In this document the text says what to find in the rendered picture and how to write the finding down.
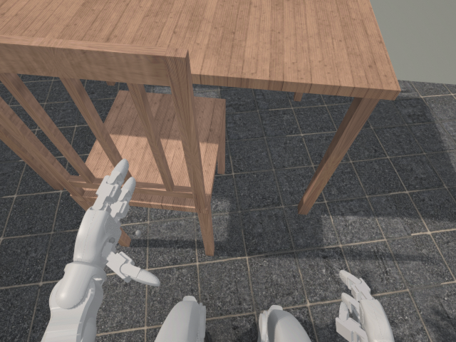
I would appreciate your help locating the robot left thigh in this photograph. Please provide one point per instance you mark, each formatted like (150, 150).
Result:
(185, 323)

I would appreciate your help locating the robot thigh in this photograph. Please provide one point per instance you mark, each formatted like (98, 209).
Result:
(280, 326)
(185, 323)

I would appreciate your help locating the robot right thigh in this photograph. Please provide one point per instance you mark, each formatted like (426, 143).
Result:
(280, 326)

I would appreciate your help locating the robot left forearm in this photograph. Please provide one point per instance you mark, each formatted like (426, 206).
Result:
(74, 304)

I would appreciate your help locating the robot left hand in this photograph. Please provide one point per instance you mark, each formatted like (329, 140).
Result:
(102, 221)

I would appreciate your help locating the table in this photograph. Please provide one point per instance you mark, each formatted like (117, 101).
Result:
(328, 47)

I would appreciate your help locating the robot right hand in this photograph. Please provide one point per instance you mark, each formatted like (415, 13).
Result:
(370, 322)

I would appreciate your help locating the chair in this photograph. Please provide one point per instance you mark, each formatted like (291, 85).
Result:
(172, 143)

